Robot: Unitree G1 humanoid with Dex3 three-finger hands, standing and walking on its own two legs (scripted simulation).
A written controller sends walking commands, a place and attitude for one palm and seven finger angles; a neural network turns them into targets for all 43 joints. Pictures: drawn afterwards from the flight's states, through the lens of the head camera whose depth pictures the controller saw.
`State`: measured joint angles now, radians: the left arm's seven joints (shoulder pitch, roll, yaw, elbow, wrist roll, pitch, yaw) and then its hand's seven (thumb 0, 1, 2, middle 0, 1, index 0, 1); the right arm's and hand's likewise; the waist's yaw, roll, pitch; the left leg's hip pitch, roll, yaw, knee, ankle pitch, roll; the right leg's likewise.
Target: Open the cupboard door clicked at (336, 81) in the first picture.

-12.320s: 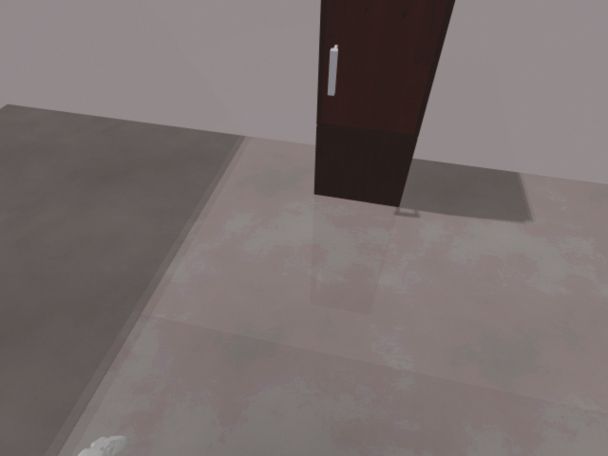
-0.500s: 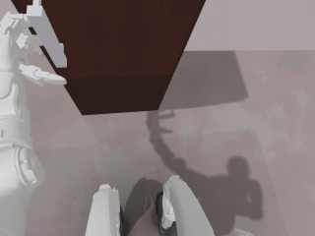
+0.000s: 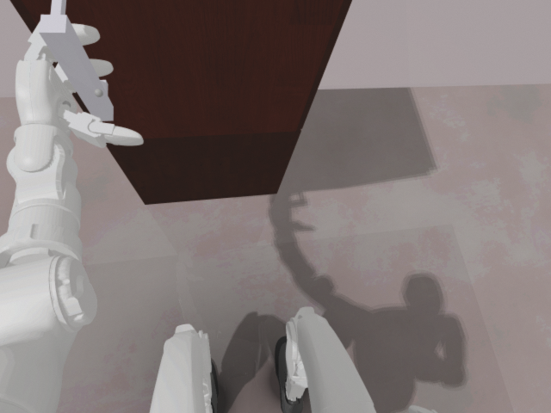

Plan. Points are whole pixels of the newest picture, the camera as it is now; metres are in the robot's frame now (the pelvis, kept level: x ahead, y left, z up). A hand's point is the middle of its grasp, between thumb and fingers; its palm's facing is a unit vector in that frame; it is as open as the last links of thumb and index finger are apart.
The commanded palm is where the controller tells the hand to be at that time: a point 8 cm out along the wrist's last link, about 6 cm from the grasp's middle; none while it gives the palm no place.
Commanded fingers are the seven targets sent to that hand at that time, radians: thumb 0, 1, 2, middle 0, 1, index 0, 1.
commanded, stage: slide the fingers in behind the handle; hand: left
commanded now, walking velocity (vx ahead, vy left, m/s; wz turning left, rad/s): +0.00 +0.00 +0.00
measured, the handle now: (84, 63) +0.58 +0.21 +0.04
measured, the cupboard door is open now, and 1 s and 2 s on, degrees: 0 0 21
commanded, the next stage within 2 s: close the thumb around the handle in 0.42 s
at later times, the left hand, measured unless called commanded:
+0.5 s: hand (98, 96) +0.53 +0.19 +0.04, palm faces +0.05 -1.00 -0.03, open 14.0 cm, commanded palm +0.51 +0.22 +0.04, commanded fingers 0.00 -0.50 0.30 -0.30 -1.20 -0.30 -1.20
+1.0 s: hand (99, 97) +0.53 +0.19 +0.04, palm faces +0.04 -1.00 -0.02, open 7.9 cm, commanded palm +0.51 +0.21 +0.04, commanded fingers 0.00 0.90 0.90 -0.40 -1.35 -0.40 -1.35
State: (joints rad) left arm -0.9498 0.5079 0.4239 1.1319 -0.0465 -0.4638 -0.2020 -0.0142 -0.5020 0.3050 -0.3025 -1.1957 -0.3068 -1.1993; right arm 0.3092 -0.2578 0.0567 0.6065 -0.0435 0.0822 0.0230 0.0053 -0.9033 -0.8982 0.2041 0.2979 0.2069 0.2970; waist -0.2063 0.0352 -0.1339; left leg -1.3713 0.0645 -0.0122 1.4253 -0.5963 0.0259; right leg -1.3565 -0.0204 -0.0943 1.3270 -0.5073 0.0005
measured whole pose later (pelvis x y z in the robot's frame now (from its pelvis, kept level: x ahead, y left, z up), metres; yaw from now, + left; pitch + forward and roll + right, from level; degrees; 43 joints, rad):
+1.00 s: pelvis +0.00 +0.00 +0.00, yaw +0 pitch +30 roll -4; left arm -0.93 0.49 0.40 1.13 -0.05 -0.47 -0.19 0.00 0.37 0.68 -0.36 -1.29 -0.37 -1.29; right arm 0.31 -0.26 0.05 0.61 -0.04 0.09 0.02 0.01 -0.90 -0.90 0.20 0.30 0.21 0.30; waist -0.19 0.04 -0.14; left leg -1.35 0.06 -0.01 1.41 -0.59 0.03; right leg -1.34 -0.02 -0.09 1.32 -0.51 0.00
